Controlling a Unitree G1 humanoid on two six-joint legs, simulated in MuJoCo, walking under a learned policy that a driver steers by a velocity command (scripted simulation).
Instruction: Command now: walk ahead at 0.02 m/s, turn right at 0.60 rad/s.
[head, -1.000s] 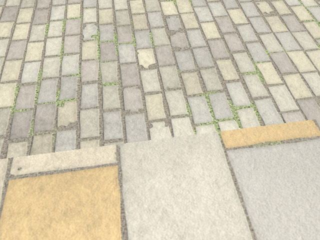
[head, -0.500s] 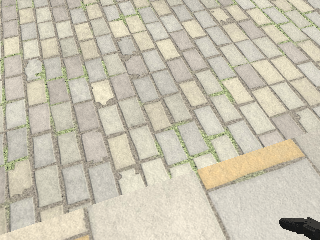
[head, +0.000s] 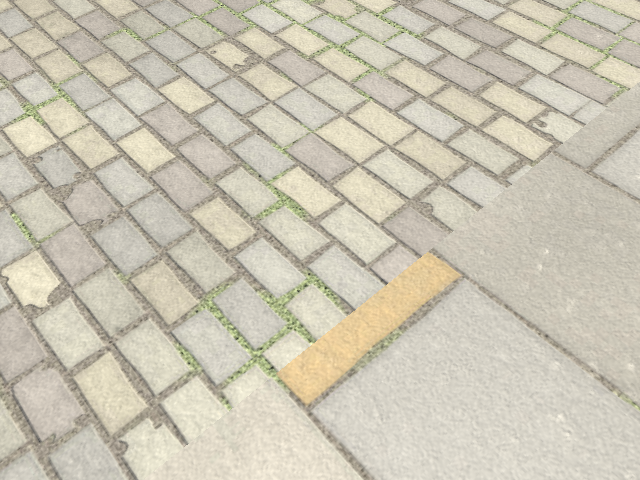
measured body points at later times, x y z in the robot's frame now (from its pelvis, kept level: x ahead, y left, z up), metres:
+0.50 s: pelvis +0.01 +0.02 +0.01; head +0.05 +0.02 +0.46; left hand +0.26 +0.25 -0.08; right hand +0.09 -0.30 -0.08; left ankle +0.05 +0.13 -0.73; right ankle -0.01 -0.09 -0.70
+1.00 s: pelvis -0.01 -0.02 +0.01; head +0.01 -0.05 +0.46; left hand +0.26 +0.12 -0.07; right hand -0.03 -0.33 -0.11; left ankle +0.04 +0.13 -0.69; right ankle -0.05 -0.12 -0.73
